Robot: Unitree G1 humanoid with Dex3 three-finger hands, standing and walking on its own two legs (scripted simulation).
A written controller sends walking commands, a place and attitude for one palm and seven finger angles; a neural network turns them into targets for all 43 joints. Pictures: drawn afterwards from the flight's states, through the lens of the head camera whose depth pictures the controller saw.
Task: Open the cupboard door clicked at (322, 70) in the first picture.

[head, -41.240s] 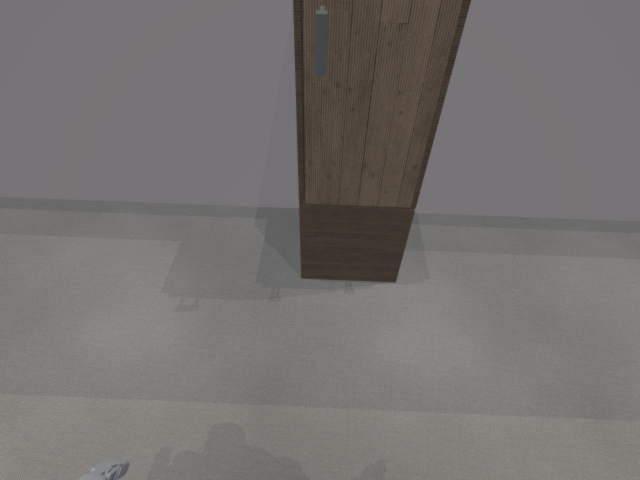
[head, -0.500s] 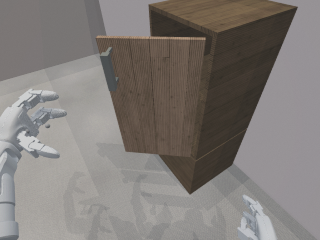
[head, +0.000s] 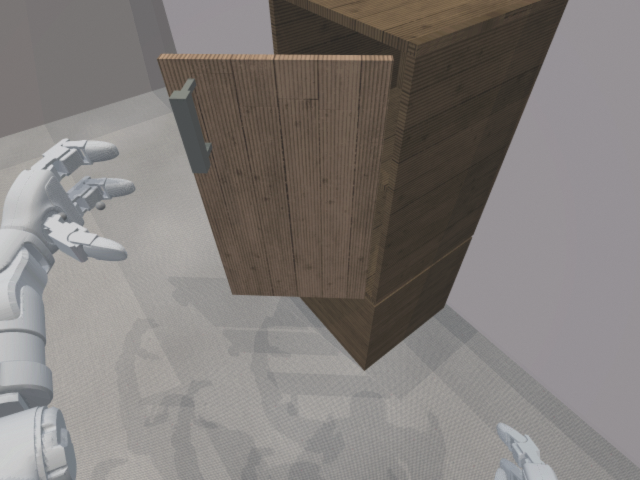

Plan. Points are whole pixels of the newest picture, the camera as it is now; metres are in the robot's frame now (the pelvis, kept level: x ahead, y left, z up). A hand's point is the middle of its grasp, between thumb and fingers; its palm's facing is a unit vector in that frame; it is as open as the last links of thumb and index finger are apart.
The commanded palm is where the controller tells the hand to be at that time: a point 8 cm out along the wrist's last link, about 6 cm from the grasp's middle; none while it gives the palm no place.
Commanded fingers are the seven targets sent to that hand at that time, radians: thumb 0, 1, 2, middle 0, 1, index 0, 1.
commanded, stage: move the hooked fingers beside the handle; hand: left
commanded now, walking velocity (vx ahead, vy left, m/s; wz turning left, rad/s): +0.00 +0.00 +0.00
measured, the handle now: (195, 126) +0.58 +0.22 +0.16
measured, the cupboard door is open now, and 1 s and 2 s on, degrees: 50 50 50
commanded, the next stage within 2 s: none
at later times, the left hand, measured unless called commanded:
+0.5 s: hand (124, 174) +0.43 +0.27 +0.17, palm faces +0.02 -1.00 -0.01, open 14.0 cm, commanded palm +0.41 +0.32 +0.17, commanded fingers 0.00 -0.50 0.30 -0.30 -1.20 -0.30 -1.20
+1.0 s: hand (145, 145) +0.50 +0.27 +0.17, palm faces +0.02 -1.00 +0.00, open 14.0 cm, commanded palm +0.49 +0.32 +0.17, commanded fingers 0.00 -0.50 0.30 -0.30 -1.20 -0.30 -1.20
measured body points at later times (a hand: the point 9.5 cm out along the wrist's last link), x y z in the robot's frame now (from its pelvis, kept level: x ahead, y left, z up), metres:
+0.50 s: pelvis +0.02 +0.02 +0.00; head +0.05 +0.01 +0.45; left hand +0.43 +0.32 +0.18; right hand +0.12 -0.24 -0.10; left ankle -0.01 +0.12 -0.74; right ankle +0.01 -0.11 -0.74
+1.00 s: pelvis +0.01 +0.01 -0.01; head +0.09 +0.02 +0.44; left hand +0.49 +0.32 +0.18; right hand +0.03 -0.27 -0.11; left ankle -0.01 +0.12 -0.74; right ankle +0.01 -0.11 -0.74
